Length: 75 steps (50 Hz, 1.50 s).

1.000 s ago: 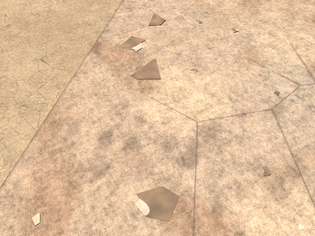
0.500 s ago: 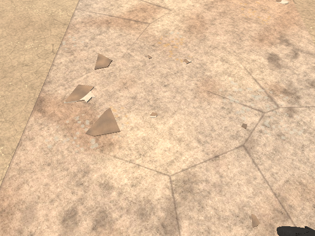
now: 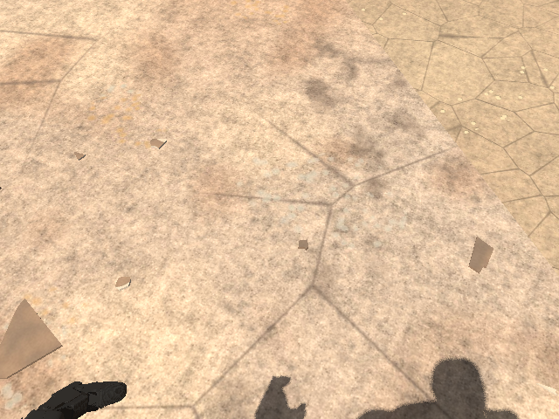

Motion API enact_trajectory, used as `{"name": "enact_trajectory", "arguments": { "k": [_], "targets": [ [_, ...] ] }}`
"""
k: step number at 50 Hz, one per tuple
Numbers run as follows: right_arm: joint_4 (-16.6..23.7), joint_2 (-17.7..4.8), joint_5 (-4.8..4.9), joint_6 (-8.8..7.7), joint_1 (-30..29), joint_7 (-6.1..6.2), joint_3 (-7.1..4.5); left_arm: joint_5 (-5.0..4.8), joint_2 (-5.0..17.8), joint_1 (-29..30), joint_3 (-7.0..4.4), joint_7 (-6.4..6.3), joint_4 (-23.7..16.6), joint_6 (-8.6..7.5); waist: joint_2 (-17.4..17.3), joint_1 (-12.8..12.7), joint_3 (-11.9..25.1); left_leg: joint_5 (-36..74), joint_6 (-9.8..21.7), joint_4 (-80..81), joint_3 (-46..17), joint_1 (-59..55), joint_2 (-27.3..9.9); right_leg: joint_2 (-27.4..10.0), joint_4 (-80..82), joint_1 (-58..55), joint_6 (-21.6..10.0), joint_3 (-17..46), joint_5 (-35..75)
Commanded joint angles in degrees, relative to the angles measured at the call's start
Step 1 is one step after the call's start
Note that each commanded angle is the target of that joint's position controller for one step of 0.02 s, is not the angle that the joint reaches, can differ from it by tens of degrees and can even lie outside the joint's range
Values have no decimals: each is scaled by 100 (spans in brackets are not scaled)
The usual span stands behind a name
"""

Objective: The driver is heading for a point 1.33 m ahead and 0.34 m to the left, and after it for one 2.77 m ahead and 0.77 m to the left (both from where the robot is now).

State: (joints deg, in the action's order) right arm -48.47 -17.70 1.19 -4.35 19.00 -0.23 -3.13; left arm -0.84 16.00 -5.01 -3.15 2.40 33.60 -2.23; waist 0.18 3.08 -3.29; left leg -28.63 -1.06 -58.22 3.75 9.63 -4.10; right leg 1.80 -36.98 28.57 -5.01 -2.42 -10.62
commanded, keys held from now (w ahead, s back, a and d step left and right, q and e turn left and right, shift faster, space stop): w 0.84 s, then s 0.06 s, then s+q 0.10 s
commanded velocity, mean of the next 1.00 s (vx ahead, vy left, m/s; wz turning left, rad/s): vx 0.47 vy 0.00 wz -0.06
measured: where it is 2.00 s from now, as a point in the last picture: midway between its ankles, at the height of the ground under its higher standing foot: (260, 307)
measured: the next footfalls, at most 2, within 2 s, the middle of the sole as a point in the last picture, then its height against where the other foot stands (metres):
left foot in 0.46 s outside the picture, level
right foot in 0.98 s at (318, 302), level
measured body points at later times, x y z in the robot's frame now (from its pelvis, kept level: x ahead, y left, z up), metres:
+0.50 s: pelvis +0.28 +0.05 +0.00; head +0.31 +0.05 +0.45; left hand +0.31 +0.34 -0.12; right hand +0.48 -0.20 -0.08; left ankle +0.39 +0.15 -0.72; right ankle +0.10 -0.08 -0.69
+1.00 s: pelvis +0.54 +0.02 +0.01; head +0.58 +0.01 +0.46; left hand +0.77 +0.24 -0.07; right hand +0.54 -0.27 -0.13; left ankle +0.39 +0.15 -0.71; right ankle +0.68 -0.10 -0.72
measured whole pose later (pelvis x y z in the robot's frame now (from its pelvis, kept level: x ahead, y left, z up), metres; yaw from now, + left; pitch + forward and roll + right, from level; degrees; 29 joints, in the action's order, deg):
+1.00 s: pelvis +0.54 +0.02 +0.01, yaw -1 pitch +2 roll +2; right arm -50.6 -16.8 0.2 -2.6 20.2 0.3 -2.5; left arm 1.9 14.3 -2.5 -2.0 1.8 40.1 -5.9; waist 0.7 4.6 -1.9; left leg -24.9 -0.2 -31.5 -0.2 3.9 1.3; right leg -1.6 -27.1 28.5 -1.8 -0.2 3.4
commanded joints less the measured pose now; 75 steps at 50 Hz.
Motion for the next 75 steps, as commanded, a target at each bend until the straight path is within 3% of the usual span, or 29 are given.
{"name": "enact_trajectory", "arguments": {
  "k": [1,3,6,13,19,21,23,24,25,26,27,29,33,44,48,49,50,51,52,55,57,60,67,69,70,71,72,73,75],
  "targets": [
    [824,-757,163,-340,-628,-52,-73,16,1003,-1547,-329,-60,78,-113,404,-880,1369,412,202,-1774,-747,3596,-129,-1899,1811,-4002,-1326,3148,393],
    [720,-741,-33,-256,-548,-4,-114,87,615,-941,-190,-59,33,-161,269,-418,820,931,161,-1099,-753,2893,-441,-1512,2070,-2603,-1112,2215,1369],
    [598,-480,-79,-60,-266,-5,-81,75,644,-833,-194,-72,146,-274,259,-161,652,1263,3,-579,-689,2497,-479,-1406,2546,-1894,-1175,1743,1649],
    [896,-164,-90,-75,-1526,-78,41,35,856,-1278,-232,-208,558,-263,269,-574,132,3443,-112,1845,-506,2600,-241,-1057,2816,-1862,-790,818,1278],
    [1169,-316,-40,-151,-2099,-252,13,-38,1014,-1707,-293,-235,934,-161,385,-714,-51,2956,216,2776,-529,2672,-20,-1559,2368,-2843,-642,1087,1239],
    [1113,-435,-52,-172,-1786,-267,-39,-38,1072,-1636,-314,-264,987,-106,502,-505,124,2515,385,2911,-389,2174,134,-1584,1970,-3069,-505,1084,2061],
    [742,-835,-94,-178,-419,-193,-248,18,897,-1553,-230,-294,967,-55,350,169,1065,2694,724,2942,-261,100,236,-1068,242,-2614,-203,652,3153],
    [658,-1369,-215,-177,371,-152,-365,97,453,-1997,-71,-294,790,-105,-586,213,2068,2606,1401,2800,-2121,-2096,-1120,-467,-1869,-843,155,347,1436],
    [519,-1353,-137,-148,701,-198,-369,51,172,-2355,25,-266,847,-215,-1764,151,2606,1360,1968,3720,-4382,-3153,-1801,271,-3216,711,365,724,-2247],
    [547,-897,-36,-139,557,-191,-233,-68,750,-1841,-100,-224,812,-284,-1162,321,2032,479,1722,4000,-4224,-2849,-1674,-61,-3766,1395,311,1104,-2202],
    [607,-752,-37,-117,142,-168,-181,-131,876,-1333,-132,-208,660,-322,-795,245,1284,581,1507,4120,-3465,-2071,-1515,-359,-3693,1628,260,884,-1660],
    [700,-505,-152,-104,-455,-166,-94,-1,786,-1015,-147,-239,610,-302,-403,-79,570,1605,1395,4432,-2514,-672,-1114,-779,-3078,1206,286,717,-845],
    [598,-511,-137,-203,-559,-153,-94,33,480,-1259,-115,-269,703,-125,-522,-385,448,2591,1513,4927,-1689,63,-876,-949,-2481,749,471,632,-317],
    [70,-754,-60,38,211,23,-144,61,220,547,0,-62,239,-308,-358,168,-57,3984,1155,4595,-730,-704,-725,-531,603,665,496,271,1595],
    [57,-794,-26,151,-35,88,-141,234,619,-589,-186,-31,576,-449,-521,-528,735,5334,653,2980,-819,-803,-383,-152,1427,-1200,127,184,2205],
    [193,-584,-128,111,0,82,-63,313,1025,-1139,-273,-98,684,-469,-87,-673,1398,4208,355,1932,-662,-91,14,-826,1045,-2641,-112,632,4776],
    [220,-54,-175,56,671,57,110,485,1315,-1417,-293,-194,635,-369,1220,-554,2338,553,-122,-341,-478,1847,702,-2623,454,-4803,-1202,2207,7493],
    [136,-320,-38,54,857,34,75,347,974,-1550,-199,-214,577,-254,1416,-710,3283,-1545,-248,-1413,-1156,2150,799,-3019,405,-5039,-1585,2667,8050],
    [211,-784,85,117,519,27,-79,241,879,-1220,-169,-234,493,-145,977,-722,2922,-1400,-284,-1773,-1249,2405,541,-2723,608,-4506,-1392,2118,7212],
    [267,-635,39,607,179,229,-169,134,539,-40,-61,-356,437,85,634,-200,1391,-573,-516,-1357,-829,2153,137,-2010,1457,-2139,-1004,1104,4042],
    [306,-394,-15,874,465,328,-156,294,643,347,-86,-369,448,162,923,41,1065,-103,-623,-1368,-519,1553,313,-1894,1842,-1075,-1071,619,3399],
    [496,-344,-88,951,403,363,-182,312,610,613,-64,-477,508,209,839,92,1098,436,-575,-986,-495,1494,201,-2011,1922,-1004,-1095,304,3050],
    [710,-565,-93,925,262,115,-284,-34,1113,586,-276,-520,870,294,976,61,1093,708,200,1271,104,251,70,-2136,2548,-825,-478,191,-1680],
    [303,-490,-97,913,903,96,-345,-115,844,735,-252,-490,937,303,429,358,739,566,596,2341,259,-346,318,-1738,1750,-393,-54,-196,-2562],
    [88,-568,-109,862,1426,137,-376,-94,475,793,-191,-427,943,330,-675,494,283,-403,962,3392,-677,-411,-57,-1178,104,259,315,-716,-2933],
    [328,-987,-103,745,1197,174,-367,-53,32,724,-104,-331,870,333,-1790,174,-267,-2067,1647,4331,-3398,-158,-1327,-468,-2054,1870,683,-612,-2746],
    [598,-1269,-265,494,742,120,-394,-161,479,1387,-228,-286,535,169,-1517,228,-579,-3156,2070,5563,-4783,503,-1699,-344,-2129,2390,508,541,-2079],
    [723,-1266,-284,300,151,169,-396,-233,827,1375,-331,-294,534,37,-1261,-52,-778,-2569,1784,5733,-4469,485,-1654,-439,-2114,2341,411,701,-1250],
    [688,-965,-145,204,-155,213,-313,33,897,967,-420,-357,876,-50,-1008,-291,-397,-1077,1174,5302,-3324,206,-1223,-520,-1869,1814,479,667,-230]
  ]
}}
Velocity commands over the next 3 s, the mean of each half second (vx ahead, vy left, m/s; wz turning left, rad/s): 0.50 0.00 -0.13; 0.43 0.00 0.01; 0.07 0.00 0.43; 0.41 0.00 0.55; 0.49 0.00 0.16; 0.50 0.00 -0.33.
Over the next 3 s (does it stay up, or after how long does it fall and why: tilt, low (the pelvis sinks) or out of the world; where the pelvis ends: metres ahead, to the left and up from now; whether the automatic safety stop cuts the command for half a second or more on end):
stays up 1.25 0.36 0.01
